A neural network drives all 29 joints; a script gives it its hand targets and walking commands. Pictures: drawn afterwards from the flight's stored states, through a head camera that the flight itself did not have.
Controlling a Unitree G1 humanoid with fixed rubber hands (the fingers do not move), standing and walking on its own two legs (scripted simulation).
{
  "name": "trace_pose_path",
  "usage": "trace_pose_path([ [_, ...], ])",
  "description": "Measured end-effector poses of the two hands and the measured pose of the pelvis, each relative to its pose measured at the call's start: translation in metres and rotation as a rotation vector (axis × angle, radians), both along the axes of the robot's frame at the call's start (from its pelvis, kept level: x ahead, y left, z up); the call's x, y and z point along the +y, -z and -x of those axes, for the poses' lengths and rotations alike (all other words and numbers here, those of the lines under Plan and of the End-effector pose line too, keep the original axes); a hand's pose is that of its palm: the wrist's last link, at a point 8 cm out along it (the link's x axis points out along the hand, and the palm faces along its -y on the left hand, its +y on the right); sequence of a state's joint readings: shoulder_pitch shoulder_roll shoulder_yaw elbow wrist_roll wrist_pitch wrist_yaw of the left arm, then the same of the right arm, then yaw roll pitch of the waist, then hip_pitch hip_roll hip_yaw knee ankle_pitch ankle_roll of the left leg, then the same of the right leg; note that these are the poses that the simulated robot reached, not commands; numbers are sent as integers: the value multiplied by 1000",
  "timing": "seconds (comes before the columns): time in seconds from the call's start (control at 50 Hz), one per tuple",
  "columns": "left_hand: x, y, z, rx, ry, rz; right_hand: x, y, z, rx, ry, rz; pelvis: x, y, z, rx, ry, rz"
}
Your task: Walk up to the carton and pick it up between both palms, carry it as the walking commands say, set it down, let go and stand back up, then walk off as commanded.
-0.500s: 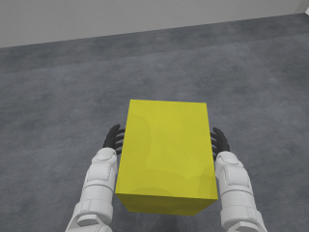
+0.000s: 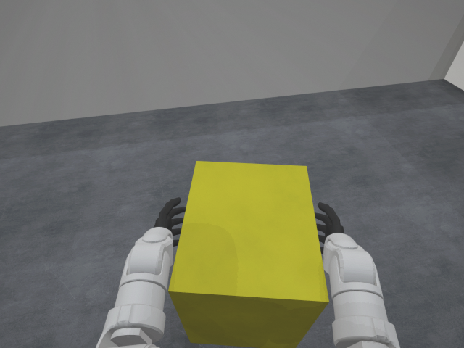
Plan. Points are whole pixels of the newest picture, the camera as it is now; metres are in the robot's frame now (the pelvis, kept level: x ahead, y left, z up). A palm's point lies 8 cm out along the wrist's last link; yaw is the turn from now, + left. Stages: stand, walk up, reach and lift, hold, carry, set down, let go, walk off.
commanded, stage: reach and lift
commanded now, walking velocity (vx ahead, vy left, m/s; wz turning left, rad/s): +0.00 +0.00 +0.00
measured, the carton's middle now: (246, 257) +0.31 -0.03 -0.03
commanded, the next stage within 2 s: hold in 1.56 s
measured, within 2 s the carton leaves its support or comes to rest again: neither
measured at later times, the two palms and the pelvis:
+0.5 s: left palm (151, 243) +0.30 +0.14 +0.05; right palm (324, 236) +0.29 -0.17 +0.05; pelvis +0.00 +0.00 +0.00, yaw +0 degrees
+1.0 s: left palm (145, 249) +0.29 +0.15 +0.04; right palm (318, 236) +0.30 -0.16 +0.04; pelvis +0.01 -0.01 +0.00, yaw +0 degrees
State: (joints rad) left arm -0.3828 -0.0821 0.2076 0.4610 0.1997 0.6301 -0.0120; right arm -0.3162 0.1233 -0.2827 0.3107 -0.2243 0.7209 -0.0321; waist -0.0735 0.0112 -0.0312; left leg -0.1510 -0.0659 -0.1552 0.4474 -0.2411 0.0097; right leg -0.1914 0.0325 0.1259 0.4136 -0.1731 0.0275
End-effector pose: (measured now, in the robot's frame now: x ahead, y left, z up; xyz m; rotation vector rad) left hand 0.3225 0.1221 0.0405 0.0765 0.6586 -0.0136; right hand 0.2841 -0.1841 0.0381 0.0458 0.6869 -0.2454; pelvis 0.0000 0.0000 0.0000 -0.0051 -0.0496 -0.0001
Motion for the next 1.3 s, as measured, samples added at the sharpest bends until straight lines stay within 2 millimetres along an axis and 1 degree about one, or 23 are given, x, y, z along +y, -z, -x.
trace_pose_path([
  [0.08, 2, -6, 4, -3, -5, 6, 1, -8, 2, -4, 0, -1, 0, -1, 0, -28, 1, 0],
  [0.16, 5, -8, 8, 3, -19, 15, 4, -11, 3, 1, -6, -5, -1, -1, 1, -49, 3, -1],
  [0.42, 17, -6, 17, 15, -74, 14, 15, -8, -5, 13, -68, 0, -3, 0, 2, -63, 6, -2],
  [0.64, 23, -7, 21, 8, -120, 26, 20, -9, -12, 5, -110, 4, -8, -1, -2, -66, 8, -2],
  [0.82, 28, -5, 26, 8, -149, 37, 25, -8, -14, 5, -136, 9, -11, -1, -6, -72, 6, -2],
  [0.98, 28, -4, 29, 6, -152, 39, 25, -6, -12, 2, -137, 9, -11, -2, -7, -74, 4, -2],
  [1.3, 24, -3, 38, -1, -142, 46, 21, -5, 2, -6, -114, 0, -9, -1, -5, -85, 7, -3],
])
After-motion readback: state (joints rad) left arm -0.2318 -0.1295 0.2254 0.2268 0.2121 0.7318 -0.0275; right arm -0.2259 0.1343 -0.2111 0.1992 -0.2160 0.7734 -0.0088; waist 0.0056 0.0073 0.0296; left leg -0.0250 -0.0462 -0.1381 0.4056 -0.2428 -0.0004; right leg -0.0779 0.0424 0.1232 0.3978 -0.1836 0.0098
